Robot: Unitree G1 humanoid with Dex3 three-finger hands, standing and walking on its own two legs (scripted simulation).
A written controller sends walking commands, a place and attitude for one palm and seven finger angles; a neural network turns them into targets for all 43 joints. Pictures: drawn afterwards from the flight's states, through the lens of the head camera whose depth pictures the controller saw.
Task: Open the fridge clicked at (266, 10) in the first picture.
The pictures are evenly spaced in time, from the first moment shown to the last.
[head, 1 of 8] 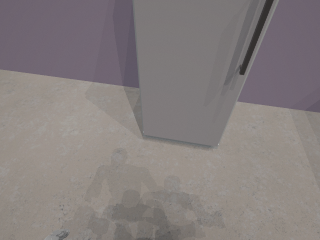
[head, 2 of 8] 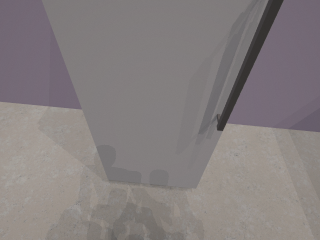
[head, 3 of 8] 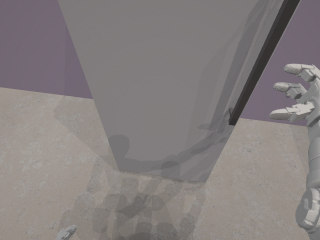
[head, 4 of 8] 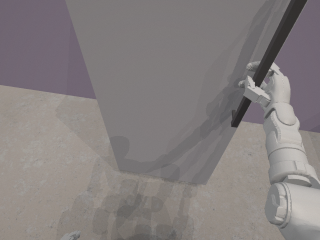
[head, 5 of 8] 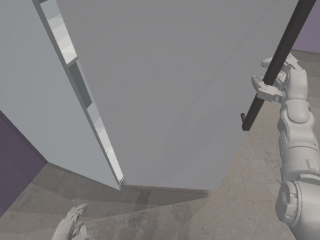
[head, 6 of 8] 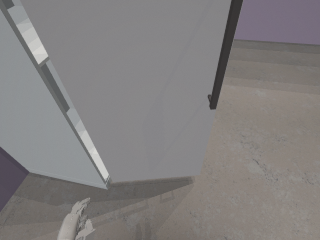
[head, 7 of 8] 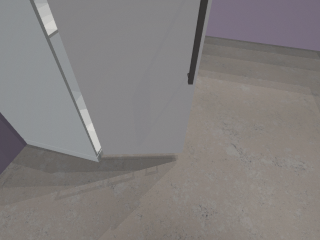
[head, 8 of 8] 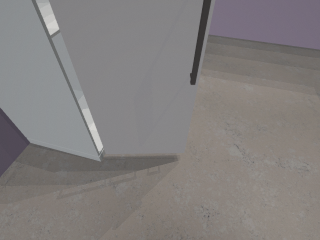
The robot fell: no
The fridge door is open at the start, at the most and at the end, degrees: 0 78 73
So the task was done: yes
